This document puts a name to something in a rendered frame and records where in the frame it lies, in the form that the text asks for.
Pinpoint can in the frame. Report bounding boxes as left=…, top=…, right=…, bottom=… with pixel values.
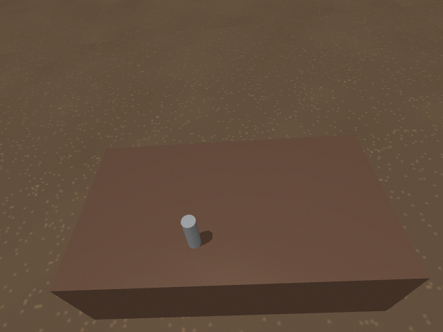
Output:
left=181, top=214, right=201, bottom=248

